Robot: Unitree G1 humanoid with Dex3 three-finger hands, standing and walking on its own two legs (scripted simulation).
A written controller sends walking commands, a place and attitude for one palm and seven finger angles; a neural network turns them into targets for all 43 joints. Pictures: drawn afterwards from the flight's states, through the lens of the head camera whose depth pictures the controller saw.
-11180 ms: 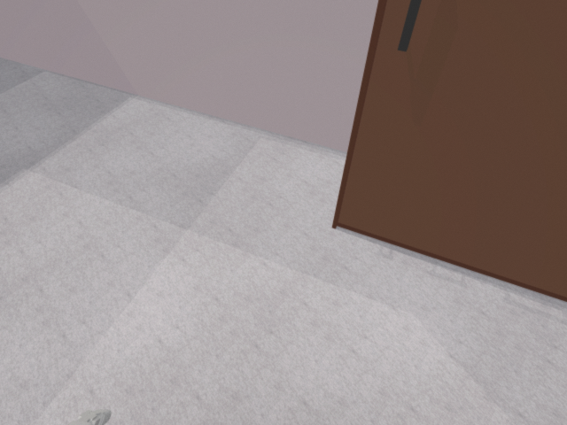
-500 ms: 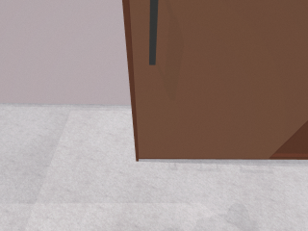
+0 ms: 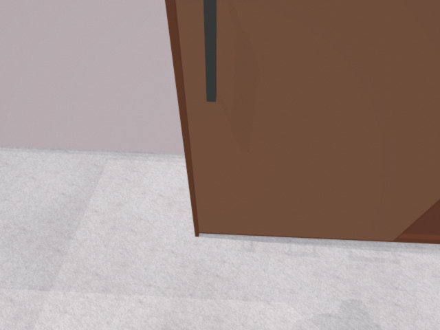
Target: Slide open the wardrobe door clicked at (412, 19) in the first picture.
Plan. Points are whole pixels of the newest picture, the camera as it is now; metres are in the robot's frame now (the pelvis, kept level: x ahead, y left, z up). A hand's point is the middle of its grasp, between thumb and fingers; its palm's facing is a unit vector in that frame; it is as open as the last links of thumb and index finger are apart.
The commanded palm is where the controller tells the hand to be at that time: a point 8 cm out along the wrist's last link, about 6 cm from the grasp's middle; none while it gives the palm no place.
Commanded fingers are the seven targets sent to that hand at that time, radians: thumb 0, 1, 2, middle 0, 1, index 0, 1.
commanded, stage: come to a stop and stand still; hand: left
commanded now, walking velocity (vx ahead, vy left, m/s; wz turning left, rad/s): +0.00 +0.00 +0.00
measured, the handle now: (211, 35) +0.64 +0.06 +0.23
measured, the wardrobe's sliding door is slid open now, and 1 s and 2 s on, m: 0.00 0.00 0.00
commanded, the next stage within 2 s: look again from close up in 0.20 s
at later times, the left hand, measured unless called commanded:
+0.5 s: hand out of the picture +0.00 +0.16 -0.17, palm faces +0.06 -0.98 -0.18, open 7.4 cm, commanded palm none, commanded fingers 0.00 0.90 0.90 -0.20 -0.30 -0.20 -0.30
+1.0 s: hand out of the picture -0.01 +0.16 -0.18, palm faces +0.08 -0.98 -0.16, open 7.4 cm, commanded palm none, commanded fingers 0.00 0.90 0.90 -0.20 -0.30 -0.20 -0.30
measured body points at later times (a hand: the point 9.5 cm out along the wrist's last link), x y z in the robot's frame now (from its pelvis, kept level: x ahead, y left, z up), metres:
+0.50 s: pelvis +0.02 +0.00 +0.00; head +0.02 +0.00 +0.45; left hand +0.00 +0.21 -0.16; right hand +0.00 -0.21 -0.16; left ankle +0.01 +0.14 -0.74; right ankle -0.03 -0.10 -0.74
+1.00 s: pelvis +0.02 +0.00 +0.00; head +0.03 +0.00 +0.45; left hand -0.01 +0.21 -0.16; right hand +0.01 -0.20 -0.16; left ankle +0.01 +0.14 -0.74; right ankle -0.03 -0.10 -0.74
